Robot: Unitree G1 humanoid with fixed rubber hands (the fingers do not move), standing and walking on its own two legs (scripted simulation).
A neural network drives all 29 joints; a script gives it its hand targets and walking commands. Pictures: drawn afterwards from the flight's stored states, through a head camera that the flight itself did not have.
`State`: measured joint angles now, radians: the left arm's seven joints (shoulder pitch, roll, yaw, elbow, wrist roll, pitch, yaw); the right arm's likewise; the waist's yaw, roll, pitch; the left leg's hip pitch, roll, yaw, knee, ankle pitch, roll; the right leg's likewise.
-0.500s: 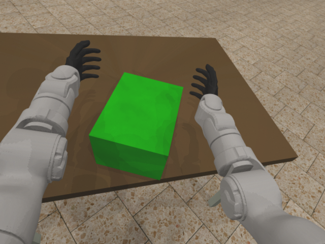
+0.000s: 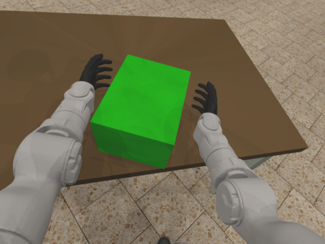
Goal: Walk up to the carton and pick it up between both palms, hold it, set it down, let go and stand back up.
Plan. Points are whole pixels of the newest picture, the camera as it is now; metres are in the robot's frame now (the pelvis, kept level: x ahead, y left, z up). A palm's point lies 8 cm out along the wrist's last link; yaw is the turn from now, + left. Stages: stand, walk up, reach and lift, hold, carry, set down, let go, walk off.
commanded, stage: reach and lift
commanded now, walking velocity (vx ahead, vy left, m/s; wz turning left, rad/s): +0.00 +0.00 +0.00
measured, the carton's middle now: (145, 110) +0.45 -0.03 +0.02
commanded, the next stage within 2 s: none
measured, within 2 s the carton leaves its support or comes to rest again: neither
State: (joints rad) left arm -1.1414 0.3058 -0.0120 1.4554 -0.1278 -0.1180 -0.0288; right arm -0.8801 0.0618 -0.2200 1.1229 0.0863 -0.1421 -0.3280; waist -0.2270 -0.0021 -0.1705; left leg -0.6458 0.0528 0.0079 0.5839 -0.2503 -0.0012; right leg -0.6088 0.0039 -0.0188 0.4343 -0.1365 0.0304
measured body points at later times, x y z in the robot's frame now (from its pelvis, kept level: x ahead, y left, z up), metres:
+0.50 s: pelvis -0.01 +0.00 +0.00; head +0.07 +0.05 +0.44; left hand +0.50 +0.09 +0.09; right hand +0.41 -0.17 +0.08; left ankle +0.00 +0.11 -0.73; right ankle +0.03 -0.14 -0.73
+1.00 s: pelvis +0.03 +0.00 +0.02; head +0.10 +0.03 +0.46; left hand +0.50 +0.10 +0.09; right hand +0.41 -0.17 +0.06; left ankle +0.00 +0.11 -0.73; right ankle +0.03 -0.14 -0.73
